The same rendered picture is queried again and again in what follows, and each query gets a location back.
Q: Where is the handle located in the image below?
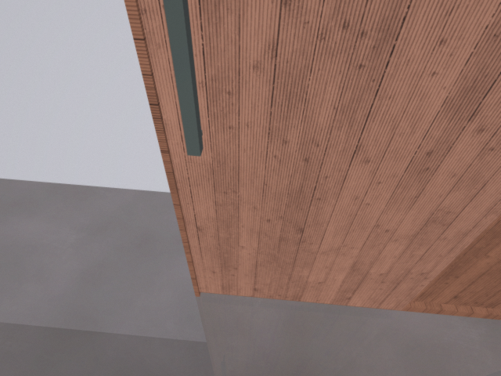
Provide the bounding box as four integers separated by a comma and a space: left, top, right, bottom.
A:
163, 0, 203, 156

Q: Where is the wardrobe door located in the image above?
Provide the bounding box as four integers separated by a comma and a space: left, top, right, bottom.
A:
138, 0, 501, 310
412, 215, 501, 309

